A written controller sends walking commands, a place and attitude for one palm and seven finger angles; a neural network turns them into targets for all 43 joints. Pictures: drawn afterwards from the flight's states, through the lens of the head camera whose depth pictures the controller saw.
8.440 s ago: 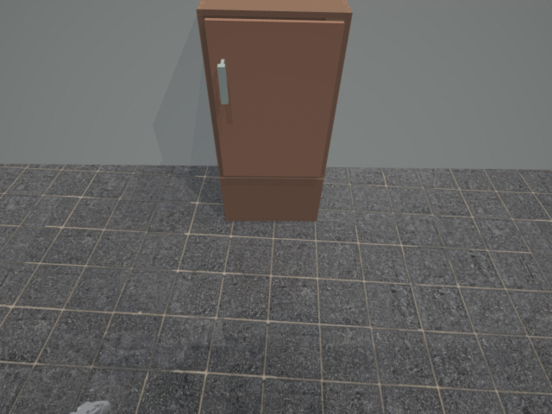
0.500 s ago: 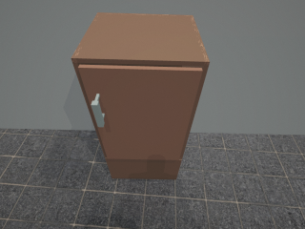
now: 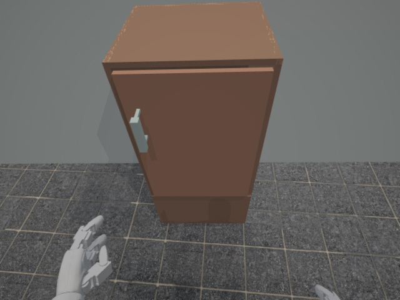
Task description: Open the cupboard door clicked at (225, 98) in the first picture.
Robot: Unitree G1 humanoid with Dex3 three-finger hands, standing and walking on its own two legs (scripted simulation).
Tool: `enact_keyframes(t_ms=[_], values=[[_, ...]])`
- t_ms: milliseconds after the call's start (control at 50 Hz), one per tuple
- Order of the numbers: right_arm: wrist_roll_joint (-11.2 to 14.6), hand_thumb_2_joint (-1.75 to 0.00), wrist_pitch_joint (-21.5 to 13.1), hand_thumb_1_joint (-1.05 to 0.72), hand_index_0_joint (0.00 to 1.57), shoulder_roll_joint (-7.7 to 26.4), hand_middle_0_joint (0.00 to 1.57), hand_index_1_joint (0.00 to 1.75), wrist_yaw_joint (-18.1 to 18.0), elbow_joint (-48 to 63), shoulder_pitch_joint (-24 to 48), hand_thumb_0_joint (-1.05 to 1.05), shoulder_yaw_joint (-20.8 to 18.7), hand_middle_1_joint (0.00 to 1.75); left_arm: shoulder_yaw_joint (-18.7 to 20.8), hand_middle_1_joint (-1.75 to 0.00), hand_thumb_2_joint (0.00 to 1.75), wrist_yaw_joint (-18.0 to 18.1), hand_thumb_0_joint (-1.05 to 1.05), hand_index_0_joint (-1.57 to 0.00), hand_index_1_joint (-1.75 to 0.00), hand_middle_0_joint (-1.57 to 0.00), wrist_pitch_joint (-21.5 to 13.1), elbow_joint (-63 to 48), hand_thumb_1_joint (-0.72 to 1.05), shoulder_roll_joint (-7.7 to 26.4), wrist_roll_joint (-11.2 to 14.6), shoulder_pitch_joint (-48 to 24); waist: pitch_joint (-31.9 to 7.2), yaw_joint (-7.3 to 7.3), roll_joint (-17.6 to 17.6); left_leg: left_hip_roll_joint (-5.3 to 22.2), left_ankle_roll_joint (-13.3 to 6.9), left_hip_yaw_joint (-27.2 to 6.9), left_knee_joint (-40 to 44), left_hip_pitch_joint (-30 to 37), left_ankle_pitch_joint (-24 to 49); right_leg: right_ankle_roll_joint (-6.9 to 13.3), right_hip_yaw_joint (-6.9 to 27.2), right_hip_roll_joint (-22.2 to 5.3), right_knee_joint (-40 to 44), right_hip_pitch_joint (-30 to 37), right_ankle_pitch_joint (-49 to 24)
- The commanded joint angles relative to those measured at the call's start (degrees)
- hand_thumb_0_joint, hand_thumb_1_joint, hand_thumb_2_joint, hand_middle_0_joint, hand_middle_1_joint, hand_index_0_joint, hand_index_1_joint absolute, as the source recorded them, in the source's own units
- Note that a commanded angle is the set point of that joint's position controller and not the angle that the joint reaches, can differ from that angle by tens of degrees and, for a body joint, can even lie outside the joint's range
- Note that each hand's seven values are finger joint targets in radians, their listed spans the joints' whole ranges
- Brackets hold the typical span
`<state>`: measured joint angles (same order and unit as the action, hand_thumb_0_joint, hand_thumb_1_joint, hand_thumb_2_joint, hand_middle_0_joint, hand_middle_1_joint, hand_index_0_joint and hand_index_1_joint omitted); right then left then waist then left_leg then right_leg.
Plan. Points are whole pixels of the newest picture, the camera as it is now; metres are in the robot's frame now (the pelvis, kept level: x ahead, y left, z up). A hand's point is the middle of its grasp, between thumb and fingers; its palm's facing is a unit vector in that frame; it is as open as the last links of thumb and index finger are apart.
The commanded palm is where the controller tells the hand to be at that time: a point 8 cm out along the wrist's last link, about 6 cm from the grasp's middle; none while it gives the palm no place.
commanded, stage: raise the hand with hooked fingers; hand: left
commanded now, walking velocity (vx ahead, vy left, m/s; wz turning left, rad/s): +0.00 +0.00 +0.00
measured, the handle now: (140, 130) +0.57 +0.19 -0.01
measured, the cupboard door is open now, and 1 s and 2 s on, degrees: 0 0 0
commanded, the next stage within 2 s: move the hooked fingers beside the handle in 1.90 s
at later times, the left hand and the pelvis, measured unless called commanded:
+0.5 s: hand (105, 270) +0.19 +0.20 -0.03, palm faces -0.08 -1.00 -0.03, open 10.3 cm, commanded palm +0.18 +0.26 -0.03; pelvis -0.06 +0.01 -0.08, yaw -1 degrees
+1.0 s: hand (74, 252) +0.22 +0.26 -0.01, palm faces -0.01 -1.00 -0.04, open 13.1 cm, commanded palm +0.21 +0.32 -0.01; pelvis -0.04 +0.04 -0.06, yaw -2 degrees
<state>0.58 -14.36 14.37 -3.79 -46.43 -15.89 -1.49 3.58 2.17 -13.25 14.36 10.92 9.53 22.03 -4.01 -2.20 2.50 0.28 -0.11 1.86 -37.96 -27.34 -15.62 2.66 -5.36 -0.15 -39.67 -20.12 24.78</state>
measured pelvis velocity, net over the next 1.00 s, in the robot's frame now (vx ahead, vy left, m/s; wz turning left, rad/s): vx -0.04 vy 0.04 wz -0.03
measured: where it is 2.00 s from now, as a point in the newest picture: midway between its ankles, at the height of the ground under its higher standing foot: outside the picture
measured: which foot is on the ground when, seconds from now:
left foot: down 0.00-1.00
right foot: down 0.00-1.00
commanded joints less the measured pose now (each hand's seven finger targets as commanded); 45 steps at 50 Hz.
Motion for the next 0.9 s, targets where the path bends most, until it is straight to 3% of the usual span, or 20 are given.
enact_keyframes(t_ms=[0, 20, 40, 60, 100, 140, 160, 180, 220, 240, 280, 320, 360, 440, 480, 540, 660, 740, 800, 880], values=[[-1.1, -0.90, -4.7, -0.90, 0.20, 6.6, 0.20, 0.30, 2.1, 14.2, 7.4, 0.00, -3.7, 0.30, 0.0, -0.47, 0.79, -13.5, 0.00, -0.22, -0.47, -0.22, -17.3, 0.3, 0.64, -3.8, 3.5, 7.2, -6.6, 4.41, -17.0, -1.0, -0.3, -3.0, -12.2, -9.8, 4.3, -2.7, 3.1, -0.2, -7.9, -19.0, -15.8], [-0.6, -0.90, -4.6, -0.90, 0.20, 6.7, 0.20, 0.30, 2.9, 16.1, 8.5, 0.00, -4.0, 0.30, 2.2, -0.48, 0.78, -17.7, 0.00, -0.22, -0.48, -0.22, -20.8, -0.2, 0.62, -1.8, 5.0, 7.6, -8.6, 5.28, -14.6, -1.5, 0.2, -2.5, -14.9, -13.3, 3.4, -2.5, 5.3, -1.0, -10.1, -18.6, -16.7], [0.0, -0.90, -4.1, -0.90, 0.20, 7.1, 0.20, 0.30, 3.8, 17.0, 8.4, 0.00, -4.1, 0.30, 6.3, -0.50, 0.77, -22.2, 0.00, -0.22, -0.50, -0.22, -23.3, 2.2, 0.60, 2.3, 5.9, 7.5, -9.6, 6.09, -9.6, -1.8, 0.7, -2.3, -18.0, -16.1, 3.7, -2.0, 8.5, -2.0, -12.6, -18.0, -19.0], [0.1, -0.90, -3.3, -0.90, 0.20, 7.4, 0.20, 0.30, 4.0, 19.8, 9.3, 0.00, -4.3, 0.30, 9.1, -0.51, 0.76, -23.9, 0.00, -0.22, -0.51, -0.22, -23.6, -1.2, 0.57, 5.5, 6.7, 5.0, -13.0, 6.92, -6.4, -2.2, 0.4, -1.0, -19.3, -17.6, 2.2, -1.9, 10.0, -2.5, -13.0, -16.9, -16.1], [0.8, -0.90, -1.2, -0.90, 0.20, 7.4, 0.20, 0.30, 3.4, 25.3, 11.8, 0.00, -4.0, 0.30, 11.2, -0.54, 0.74, -23.7, 0.00, -0.23, -0.54, -0.23, -19.3, -6.2, 0.53, 7.7, 7.5, 1.6, -13.8, 7.34, -5.3, -2.5, -0.5, 0.5, -19.9, -18.7, -1.8, -1.6, 10.4, -1.8, -12.1, -17.7, -5.2], [1.1, -0.90, 0.9, -0.90, 0.20, 6.8, 0.20, 0.30, 2.5, 28.2, 12.5, 0.00, -3.1, 0.30, 10.7, -0.57, 0.72, -20.8, 0.00, -0.23, -0.57, -0.23, -15.6, -12.5, 0.48, 8.2, 8.2, -4.0, -11.6, 5.94, -7.1, -2.1, -1.1, -0.2, -21.2, -21.1, -7.2, -2.3, 13.9, -1.8, -8.8, -19.9, 5.6], [0.9, -0.90, 1.6, -0.90, 0.20, 6.6, 0.20, 0.30, 2.2, 28.9, 11.5, 0.00, -3.0, 0.30, 9.9, -0.58, 0.71, -18.8, 0.00, -0.23, -0.58, -0.23, -14.9, -16.7, 0.46, 8.2, 7.3, -6.9, -11.7, 5.21, -3.7, -1.5, -1.4, -0.5, -21.3, -20.1, -7.7, -1.9, 13.0, -1.3, -9.0, -22.1, 8.0], [0.7, -0.90, 2.0, -0.90, 0.20, 6.0, 0.20, 0.30, 1.9, 28.6, 9.7, 0.00, -2.8, 0.30, 9.6, -0.60, 0.70, -16.8, 0.00, -0.23, -0.60, -0.23, -15.1, -21.2, 0.43, 8.3, 6.7, -10.2, -12.7, 4.04, -0.7, -0.8, -1.8, -0.9, -21.5, -18.5, -7.3, -1.6, 11.9, -0.6, -9.7, -23.7, 7.9], [0.2, -0.90, 2.2, -0.90, 0.20, 5.4, 0.20, 0.30, 1.2, 27.3, 7.3, 0.00, -2.4, 0.30, 8.9, -0.63, 0.68, -13.7, 0.00, -0.24, -0.63, -0.24, -17.5, -26.9, 0.39, 8.4, 5.0, -13.3, -13.2, 2.15, 1.4, 0.5, -2.1, -2.3, -22.2, -16.3, -5.7, -1.3, 10.1, 0.5, -11.3, -26.1, 4.4], [-0.1, -0.90, 2.0, -0.90, 0.20, 5.5, 0.20, 0.30, 0.9, 26.8, 6.7, 0.00, -2.1, 0.30, 7.7, -0.64, 0.67, -13.2, 0.00, -0.24, -0.64, -0.24, -19.2, -31.1, 0.36, 9.0, 4.4, -17.6, -14.0, 0.59, 1.6, 1.0, -2.3, -3.2, -22.5, -15.8, -5.8, -1.2, 8.7, 1.3, -12.7, -28.3, 4.0], [-0.3, -0.90, 0.9, -0.90, 0.20, 5.4, 0.20, 0.30, 0.3, 25.0, 6.1, 0.00, -1.4, 0.30, 4.9, -0.68, 0.65, -13.8, 0.00, -0.24, -0.68, -0.24, -20.9, -30.4, 0.32, 7.5, 3.8, -18.7, -14.4, -0.72, 4.6, 1.4, -2.3, -4.3, -22.7, -14.1, -5.6, -0.9, 7.0, 1.8, -13.9, -30.7, 3.0], [-0.3, -0.90, -0.3, -0.90, 0.20, 6.3, 0.20, 0.30, 0.1, 23.5, 5.8, 0.00, -0.8, 0.30, 3.2, -0.70, 0.63, -15.7, 0.00, -0.25, -0.70, -0.25, -20.4, -26.9, 0.27, 7.3, 4.2, -18.1, -13.7, -1.61, 4.7, 1.5, -2.3, -5.2, -22.4, -14.1, -6.9, -1.0, 5.7, 2.2, -13.9, -32.2, 3.5], [0.1, -0.90, -0.7, -0.90, 0.20, 7.1, 0.20, 0.30, -0.3, 22.8, 5.4, 0.00, -0.4, 0.30, 3.9, -0.74, 0.61, -18.0, 0.00, -0.25, -0.74, -0.25, -17.2, -21.2, 0.22, 8.3, 4.9, -16.6, -13.2, -1.48, 1.9, 1.4, -2.2, -5.7, -21.7, -15.5, -8.6, -1.2, 5.4, 2.3, -13.0, -31.6, 5.2], [0.8, -0.90, -0.2, -0.90, 0.20, 7.1, 0.20, 0.30, -0.8, 23.3, 6.3, 0.00, -0.1, 0.30, 10.0, -0.80, 0.57, -19.9, 0.00, -0.25, -0.80, -0.25, -9.6, -16.2, 0.13, 11.7, 7.3, -12.2, -15.6, 2.19, 0.3, 0.9, -2.0, -5.3, -19.0, -16.1, -8.1, -1.3, 5.9, 2.0, -10.6, -25.7, 7.0], [0.8, -0.90, 0.1, -0.90, 0.20, 6.8, 0.20, 0.30, -0.7, 23.8, 6.4, 0.00, 0.0, 0.30, 12.0, -0.82, 0.55, -19.0, 0.00, -0.26, -0.82, -0.26, -8.2, -19.0, 0.08, 12.3, 8.2, -12.9, -17.7, 2.99, 0.5, 0.8, -2.0, -5.0, -17.8, -14.6, -6.3, -1.5, 5.4, 1.6, -10.3, -23.3, 5.3], [0.4, -0.90, 0.1, -0.90, 0.20, 6.4, 0.20, 0.30, -0.5, 23.1, 6.2, 0.00, -0.1, 0.30, 14.3, -0.87, 0.52, -17.0, 0.00, -0.26, -0.87, -0.26, -9.2, -18.8, 0.01, 12.9, 8.6, -12.6, -17.1, 3.35, -1.0, 1.1, -1.8, -5.3, -17.0, -13.8, -4.8, -1.3, 3.8, 2.1, -11.3, -23.7, 3.4], [0.2, -0.90, -0.5, -0.90, 0.20, 7.8, 0.20, 0.30, 0.2, 22.5, 4.4, 0.00, -0.6, 0.30, 12.6, -0.96, 0.46, -17.6, 0.00, -0.27, -0.96, -0.27, -13.7, -17.6, -0.13, 12.5, 7.5, -13.4, -14.9, 1.98, 2.0, 1.4, -1.5, -5.8, -15.4, -11.4, -6.1, -1.0, 1.8, 2.2, -13.0, -27.5, 2.3], [0.5, -0.90, -0.3, -0.90, 0.20, 8.8, 0.20, 0.30, -0.1, 22.5, 3.2, 0.00, -0.9, 0.30, 14.0, -1.02, 0.42, -19.0, 0.00, -0.28, -1.02, -0.28, -13.3, -16.6, -0.22, 14.0, 8.4, -14.7, -15.1, 1.78, 1.1, 1.5, -1.4, -6.8, -13.9, -10.1, -6.7, -0.9, 1.2, 2.6, -13.1, -27.2, 1.5], [0.7, -0.90, -0.3, -0.90, 0.20, 9.0, 0.20, 0.30, -0.1, 22.6, 2.9, 0.00, -1.0, 0.30, 15.3, -1.07, 0.39, -19.3, 0.00, -0.29, -1.07, -0.29, -13.3, -18.6, -0.29, 15.1, 8.7, -15.8, -17.2, 2.13, 4.1, 1.7, -0.9, -7.3, -12.7, -6.8, -5.5, -0.8, 0.7, 2.4, -13.2, -26.7, -0.1], [0.7, -0.90, 0.3, -0.90, 0.20, 9.1, 0.20, 0.30, -0.2, 22.6, 2.6, 0.00, -0.8, 0.30, 16.5, -1.12, 0.35, -19.6, 0.00, -0.29, -1.12, -0.29, -12.8, -16.8, -0.38, 16.2, 9.0, -17.6, -15.5, 1.55, 3.1, 1.8, -0.8, -7.6, -12.1, -6.5, -4.9, -0.8, 0.5, 2.7, -12.7, -26.4, -1.0]])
